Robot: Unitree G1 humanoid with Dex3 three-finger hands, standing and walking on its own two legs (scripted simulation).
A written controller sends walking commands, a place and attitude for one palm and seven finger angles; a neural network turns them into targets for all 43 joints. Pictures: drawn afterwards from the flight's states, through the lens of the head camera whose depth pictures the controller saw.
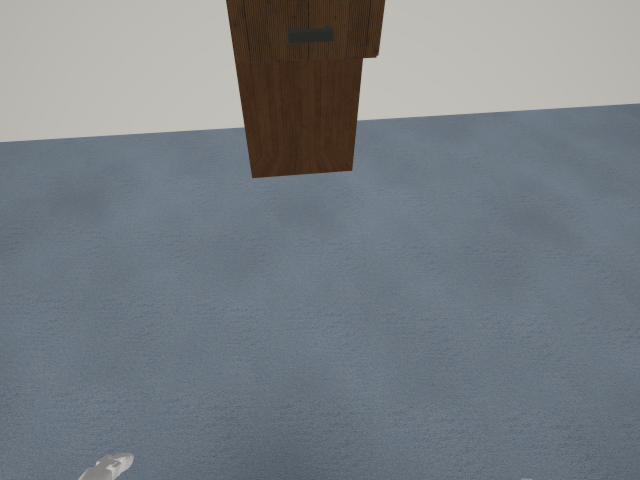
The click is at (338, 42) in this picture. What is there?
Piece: drawer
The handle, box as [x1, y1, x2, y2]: [288, 26, 333, 42]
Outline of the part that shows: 333,31 328,26 326,26 325,28 314,29 288,28 288,39 289,42 330,41 332,40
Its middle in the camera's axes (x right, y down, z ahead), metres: -0.04 -0.62 +1.16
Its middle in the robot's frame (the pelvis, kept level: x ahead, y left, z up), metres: +1.29 +0.10 +0.03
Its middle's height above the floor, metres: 0.80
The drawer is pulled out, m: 0.29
